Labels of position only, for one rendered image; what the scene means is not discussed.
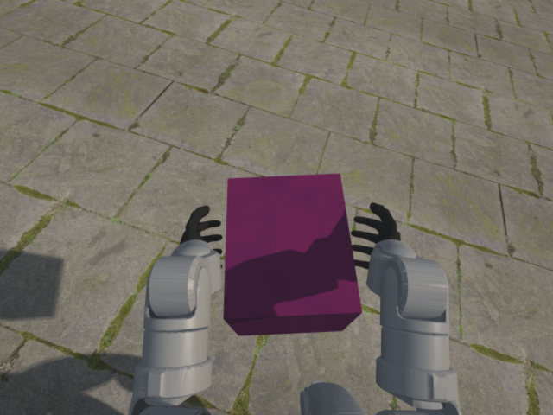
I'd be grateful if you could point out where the robot left forearm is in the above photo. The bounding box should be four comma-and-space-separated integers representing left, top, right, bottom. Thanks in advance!
128, 239, 222, 415

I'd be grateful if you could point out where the right robot thigh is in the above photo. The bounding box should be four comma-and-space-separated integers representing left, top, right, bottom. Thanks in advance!
300, 382, 367, 415

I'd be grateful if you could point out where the carton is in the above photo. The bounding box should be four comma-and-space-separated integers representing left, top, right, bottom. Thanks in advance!
223, 173, 362, 336

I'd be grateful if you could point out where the robot right forearm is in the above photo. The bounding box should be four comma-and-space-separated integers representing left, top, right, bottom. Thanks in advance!
366, 239, 462, 415

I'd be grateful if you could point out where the robot left hand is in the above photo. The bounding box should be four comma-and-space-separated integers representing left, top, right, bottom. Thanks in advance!
180, 206, 222, 268

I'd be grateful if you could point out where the robot right hand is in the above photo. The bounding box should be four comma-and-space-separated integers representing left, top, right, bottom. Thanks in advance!
351, 202, 401, 270

